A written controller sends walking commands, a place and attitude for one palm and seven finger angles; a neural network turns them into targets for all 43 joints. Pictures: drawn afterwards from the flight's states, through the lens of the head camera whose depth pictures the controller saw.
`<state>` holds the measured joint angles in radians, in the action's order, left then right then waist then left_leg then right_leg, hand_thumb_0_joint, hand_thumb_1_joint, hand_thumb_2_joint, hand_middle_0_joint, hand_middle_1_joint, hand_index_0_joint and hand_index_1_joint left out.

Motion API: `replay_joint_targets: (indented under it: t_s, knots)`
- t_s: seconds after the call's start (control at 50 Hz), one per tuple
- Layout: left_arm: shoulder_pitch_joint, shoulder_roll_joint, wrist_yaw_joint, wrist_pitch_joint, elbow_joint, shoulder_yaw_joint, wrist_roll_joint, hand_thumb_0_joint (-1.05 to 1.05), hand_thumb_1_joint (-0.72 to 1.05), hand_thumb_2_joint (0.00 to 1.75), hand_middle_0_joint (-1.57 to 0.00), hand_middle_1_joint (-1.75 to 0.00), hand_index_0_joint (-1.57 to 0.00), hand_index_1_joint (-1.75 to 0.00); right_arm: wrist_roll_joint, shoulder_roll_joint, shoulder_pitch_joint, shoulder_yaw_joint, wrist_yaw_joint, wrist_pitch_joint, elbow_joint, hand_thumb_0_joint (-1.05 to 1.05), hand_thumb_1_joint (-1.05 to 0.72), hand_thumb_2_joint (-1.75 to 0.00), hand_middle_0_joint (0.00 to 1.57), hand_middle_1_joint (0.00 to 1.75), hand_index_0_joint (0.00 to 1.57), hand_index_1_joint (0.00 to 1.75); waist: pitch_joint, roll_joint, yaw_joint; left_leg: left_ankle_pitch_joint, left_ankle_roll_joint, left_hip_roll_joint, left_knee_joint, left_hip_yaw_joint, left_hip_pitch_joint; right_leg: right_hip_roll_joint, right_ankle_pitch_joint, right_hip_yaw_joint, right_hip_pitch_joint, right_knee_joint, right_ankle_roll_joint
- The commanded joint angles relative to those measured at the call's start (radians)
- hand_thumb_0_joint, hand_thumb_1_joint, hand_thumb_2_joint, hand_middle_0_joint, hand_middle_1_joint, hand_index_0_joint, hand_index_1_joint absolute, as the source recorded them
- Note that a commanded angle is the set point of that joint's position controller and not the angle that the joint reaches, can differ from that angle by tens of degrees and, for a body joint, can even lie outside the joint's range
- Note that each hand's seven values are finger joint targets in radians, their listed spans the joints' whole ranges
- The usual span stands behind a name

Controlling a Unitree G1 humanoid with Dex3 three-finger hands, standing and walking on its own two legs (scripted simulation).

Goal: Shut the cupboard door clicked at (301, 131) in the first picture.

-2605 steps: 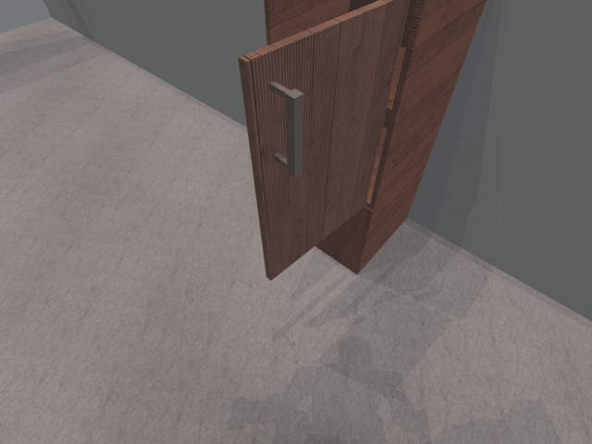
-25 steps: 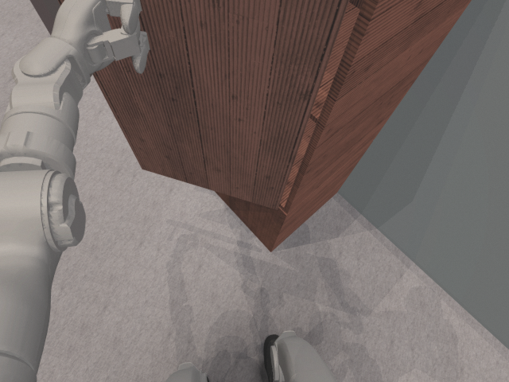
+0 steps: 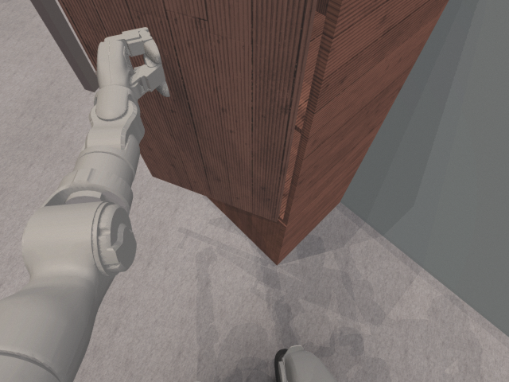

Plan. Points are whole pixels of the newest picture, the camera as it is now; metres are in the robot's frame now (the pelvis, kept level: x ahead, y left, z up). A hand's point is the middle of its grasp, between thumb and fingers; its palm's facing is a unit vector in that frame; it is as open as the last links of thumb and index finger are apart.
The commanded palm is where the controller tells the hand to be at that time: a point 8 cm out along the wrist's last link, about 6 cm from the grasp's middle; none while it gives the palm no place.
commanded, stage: pull the fist back off the door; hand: left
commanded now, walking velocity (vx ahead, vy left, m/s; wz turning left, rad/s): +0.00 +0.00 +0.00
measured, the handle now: (78, 38) +0.63 +0.19 +0.15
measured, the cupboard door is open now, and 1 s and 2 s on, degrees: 24 24 24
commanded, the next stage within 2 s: draw the hand back to the body in 0.52 s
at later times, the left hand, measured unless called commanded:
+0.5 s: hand (132, 108) +0.46 +0.10 +0.16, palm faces +0.00 -1.00 -0.03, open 3.1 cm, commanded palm +0.43 +0.15 +0.16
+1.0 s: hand (79, 160) +0.39 +0.15 +0.16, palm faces +0.06 -1.00 -0.01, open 3.1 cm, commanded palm +0.35 +0.19 +0.17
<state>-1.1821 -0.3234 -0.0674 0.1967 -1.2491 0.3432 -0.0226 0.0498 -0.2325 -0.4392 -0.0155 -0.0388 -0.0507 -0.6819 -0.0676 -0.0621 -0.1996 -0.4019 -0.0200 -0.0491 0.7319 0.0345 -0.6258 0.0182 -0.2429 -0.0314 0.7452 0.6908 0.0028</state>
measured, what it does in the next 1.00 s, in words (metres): stands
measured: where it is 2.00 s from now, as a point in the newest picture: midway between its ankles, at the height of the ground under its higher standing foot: outside the picture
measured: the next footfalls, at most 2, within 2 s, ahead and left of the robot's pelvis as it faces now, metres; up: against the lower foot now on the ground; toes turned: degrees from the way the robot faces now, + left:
none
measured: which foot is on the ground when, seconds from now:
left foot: down 0.00-1.00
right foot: down 0.00-1.00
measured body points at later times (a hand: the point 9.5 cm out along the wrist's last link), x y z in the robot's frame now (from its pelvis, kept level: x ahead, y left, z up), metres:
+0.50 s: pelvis -0.01 +0.01 +0.01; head +0.04 +0.00 +0.46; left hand +0.45 +0.15 +0.17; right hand +0.08 -0.26 -0.10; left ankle -0.04 +0.13 -0.71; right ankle +0.04 -0.12 -0.71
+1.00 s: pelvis +0.00 +0.00 +0.02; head +0.01 -0.01 +0.47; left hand +0.38 +0.21 +0.16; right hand +0.10 -0.25 -0.10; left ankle -0.04 +0.13 -0.71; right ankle +0.04 -0.12 -0.71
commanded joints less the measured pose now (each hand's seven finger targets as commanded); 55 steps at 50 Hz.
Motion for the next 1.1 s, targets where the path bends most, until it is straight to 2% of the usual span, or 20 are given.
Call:
replay_joint_targets:
  t_s: [0.0, 0.04, 0.08, 0.12, 0.2, 0.26, 0.3, 0.38, 0.44, 0.5, 0.56, 0.62, 0.68, 0.7, 0.72, 0.82, 0.86, 0.92, 1.0, 1.08]
  knots:
    - [-0.475, -0.290, 0.011, 0.113, 0.304, 0.062, 0.056, 0.00, 0.90, 0.90, -1.30, -1.50, -1.30, -1.50, -0.021, -0.177, -0.131, 0.066, 0.034, -0.032, 0.070, 0.00, -0.90, -0.90, 0.20, 0.30, 0.20, 0.30, -0.537, 0.067, 0.050, 0.307, 0.029, 0.073, -0.100, 0.007, 0.102, -0.039, 0.429, 0.016, -0.568, -0.060, 0.004]
    - [-0.378, -0.249, 0.002, 0.138, 0.312, 0.035, 0.041, 0.00, 0.90, 0.90, -1.30, -1.50, -1.30, -1.50, -0.020, -0.172, -0.119, 0.066, 0.029, -0.038, 0.073, 0.00, -0.90, -0.90, 0.20, 0.30, 0.20, 0.30, -0.490, 0.083, 0.057, 0.309, 0.029, 0.070, -0.107, 0.015, 0.095, -0.038, 0.425, 0.011, -0.555, -0.063, 0.003]
    - [-0.257, -0.155, 0.004, 0.141, 0.284, -0.035, 0.026, 0.00, 0.90, 0.90, -1.30, -1.50, -1.30, -1.50, -0.028, -0.167, -0.105, 0.071, 0.024, -0.042, 0.081, 0.00, -0.90, -0.90, 0.20, 0.30, 0.20, 0.30, -0.430, 0.090, 0.062, 0.313, 0.028, 0.064, -0.118, 0.021, 0.114, -0.039, 0.401, -0.001, -0.527, -0.071, 0.006]
    - [-0.198, -0.139, 0.014, 0.111, 0.244, -0.044, 0.031, 0.00, 0.90, 0.90, -1.30, -1.50, -1.30, -1.50, -0.035, -0.181, -0.089, 0.076, 0.022, -0.037, 0.071, 0.00, -0.90, -0.90, 0.20, 0.30, 0.20, 0.30, -0.360, 0.137, 0.060, 0.253, 0.027, 0.061, -0.136, 0.023, 0.103, -0.034, 0.338, -0.002, -0.497, -0.095, 0.004]
    - [-0.235, -0.035, 0.058, 0.054, 0.354, -0.127, 0.099, 0.00, 0.90, 0.90, -1.30, -1.50, -1.30, -1.50, -0.064, -0.174, -0.029, 0.077, 0.040, -0.031, 0.090, 0.00, -0.90, -0.90, 0.20, 0.30, 0.20, 0.30, -0.324, 0.100, 0.057, 0.206, 0.028, 0.065, -0.163, 0.025, 0.169, -0.031, 0.261, 0.003, -0.480, -0.139, 0.007]
    - [-0.328, -0.054, 0.056, 0.080, 0.495, -0.119, 0.136, 0.00, 0.90, 0.90, -1.30, -1.50, -1.30, -1.50, -0.066, -0.166, 0.002, 0.075, 0.060, -0.048, 0.089, 0.00, -0.90, -0.90, 0.20, 0.30, 0.20, 0.30, -0.360, 0.093, 0.060, 0.199, 0.033, 0.066, -0.166, 0.015, 0.221, -0.030, 0.239, 0.010, -0.498, -0.150, 0.003]
    - [-0.397, -0.068, 0.041, 0.122, 0.596, -0.127, 0.139, 0.00, 0.90, 0.90, -1.30, -1.50, -1.30, -1.50, -0.064, -0.157, 0.018, 0.072, 0.070, -0.064, 0.080, 0.00, -0.90, -0.90, 0.20, 0.30, 0.20, 0.30, -0.407, 0.039, 0.060, 0.218, 0.033, 0.067, -0.167, 0.004, 0.270, -0.032, 0.252, 0.013, -0.508, -0.142, 0.003]
    - [-0.323, -0.030, 0.020, 0.158, 0.615, -0.180, 0.104, 0.00, 0.90, 0.90, -1.30, -1.50, -1.30, -1.50, -0.063, -0.147, 0.041, 0.064, 0.075, -0.088, 0.066, 0.00, -0.90, -0.90, 0.20, 0.30, 0.20, 0.30, -0.425, 0.010, 0.074, 0.259, 0.024, 0.066, -0.172, -0.013, 0.306, -0.031, 0.262, -0.005, -0.495, -0.114, 0.010]
    - [-0.208, -0.014, 0.024, 0.100, 0.496, -0.177, 0.098, 0.00, 0.90, 0.90, -1.30, -1.50, -1.30, -1.50, -0.070, -0.151, 0.069, 0.058, 0.073, -0.084, 0.060, 0.00, -0.90, -0.90, 0.20, 0.30, 0.20, 0.30, -0.352, 0.032, 0.087, 0.231, 0.019, 0.065, -0.192, -0.009, 0.261, -0.024, 0.241, -0.011, -0.484, -0.121, 0.012]
    - [-0.176, -0.013, 0.032, 0.032, 0.394, -0.162, 0.109, 0.00, 0.90, 0.90, -1.30, -1.50, -1.30, -1.50, -0.077, -0.160, 0.077, 0.053, 0.077, -0.072, 0.063, 0.00, -0.90, -0.90, 0.20, 0.30, 0.20, 0.30, -0.280, 0.111, 0.090, 0.201, 0.019, 0.063, -0.213, -0.012, 0.218, -0.019, 0.209, -0.014, -0.481, -0.138, 0.011]
    - [-0.247, 0.030, 0.034, 0.013, 0.388, -0.181, 0.133, 0.00, 0.90, 0.90, -1.30, -1.50, -1.30, -1.50, -0.076, -0.156, 0.084, 0.045, 0.078, -0.072, 0.068, 0.00, -0.90, -0.90, 0.20, 0.30, 0.20, 0.30, -0.247, 0.116, 0.078, 0.179, 0.017, 0.064, -0.215, -0.017, 0.221, -0.019, 0.177, -0.017, -0.448, -0.147, 0.011]
    - [-0.313, 0.033, 0.025, 0.064, 0.443, -0.180, 0.140, 0.00, 0.90, 0.90, -1.30, -1.50, -1.30, -1.50, -0.067, -0.152, 0.082, 0.043, 0.078, -0.086, 0.070, 0.00, -0.90, -0.90, 0.20, 0.30, 0.20, 0.30, -0.293, 0.104, 0.072, 0.213, 0.019, 0.064, -0.199, -0.018, 0.251, -0.021, 0.205, -0.012, -0.452, -0.133, 0.011]
    - [-0.129, -0.093, 0.022, 0.120, 0.524, -0.062, 0.130, 0.00, 0.90, 0.90, -1.30, -1.50, -1.30, -1.50, -0.059, -0.158, 0.079, 0.050, 0.076, -0.093, 0.093, 0.00, -0.90, -0.90, 0.20, 0.30, 0.20, 0.30, -0.439, 0.120, 0.151, 0.309, 0.019, 0.066, -0.194, -0.012, 0.272, -0.023, 0.302, -0.006, -0.574, -0.101, 0.017]
    - [-0.066, -0.109, 0.028, 0.127, 0.568, -0.049, 0.123, 0.00, 0.90, 0.90, -1.30, -1.50, -1.30, -1.50, -0.059, -0.152, 0.088, 0.049, 0.073, -0.093, 0.106, 0.00, -0.90, -0.90, 0.20, 0.30, 0.20, 0.30, -0.483, 0.095, 0.170, 0.352, 0.018, 0.065, -0.194, -0.005, 0.281, -0.021, 0.349, -0.002, -0.609, -0.091, 0.018]
    - [-0.011, -0.067, 0.040, 0.125, 0.607, -0.088, 0.117, 0.00, 0.90, 0.90, -1.30, -1.50, -1.30, -1.50, -0.062, -0.141, 0.099, 0.047, 0.069, -0.095, 0.116, 0.00, -0.90, -0.90, 0.20, 0.30, 0.20, 0.30, -0.484, 0.074, 0.179, 0.379, 0.015, 0.063, -0.197, 0.002, 0.282, -0.019, 0.371, -0.004, -0.621, -0.087, 0.019]
    - [0.215, -0.082, 0.093, 0.023, 0.788, -0.077, 0.140, 0.00, 0.90, 0.90, -1.30, -1.50, -1.30, -1.50, -0.087, -0.144, 0.156, 0.056, 0.068, -0.072, 0.156, 0.00, -0.90, -0.90, 0.20, 0.30, 0.20, 0.30, -0.369, 0.135, 0.204, 0.366, 0.025, 0.050, -0.243, 0.024, 0.261, -0.019, 0.377, -0.006, -0.680, -0.134, 0.015]
    - [0.204, -0.034, 0.116, -0.024, 0.904, -0.119, 0.172, 0.00, 0.90, 0.90, -1.30, -1.50, -1.30, -1.50, -0.096, -0.135, 0.193, 0.054, 0.080, -0.071, 0.174, 0.00, -0.90, -0.90, 0.20, 0.30, 0.20, 0.30, -0.327, 0.114, 0.195, 0.323, 0.030, 0.052, -0.260, 0.025, 0.293, -0.020, 0.327, -0.007, -0.666, -0.166, 0.011]
    - [0.244, -0.059, 0.138, -0.062, 1.046, -0.114, 0.198, 0.00, 0.90, 0.90, -1.30, -1.50, -1.30, -1.50, -0.103, -0.131, 0.236, 0.047, 0.101, -0.078, 0.184, 0.00, -0.90, -0.90, 0.20, 0.30, 0.20, 0.30, -0.290, 0.081, 0.200, 0.286, 0.036, 0.054, -0.275, 0.021, 0.337, -0.021, 0.264, -0.005, -0.660, -0.197, 0.009]
    - [0.369, -0.030, 0.168, -0.104, 1.156, -0.152, 0.205, 0.00, 0.90, 0.90, -1.30, -1.50, -1.30, -1.50, -0.108, -0.122, 0.275, 0.037, 0.116, -0.093, 0.189, 0.00, -0.90, -0.90, 0.20, 0.30, 0.20, 0.30, -0.246, 0.029, 0.201, 0.278, 0.037, 0.057, -0.284, 0.013, 0.387, -0.020, 0.235, -0.013, -0.642, -0.213, 0.011]
    - [0.513, -0.028, 0.208, -0.192, 1.176, -0.157, 0.226, 0.00, 0.90, 0.90, -1.22, -1.41, -1.22, -1.41, -0.116, -0.128, 0.315, 0.024, 0.125, -0.092, 0.199, 0.00, -0.90, -0.90, 0.20, 0.30, 0.20, 0.30, -0.167, 0.067, 0.206, 0.220, 0.036, 0.063, -0.299, 0.002, 0.373, -0.015, 0.161, -0.020, -0.630, -0.235, 0.011]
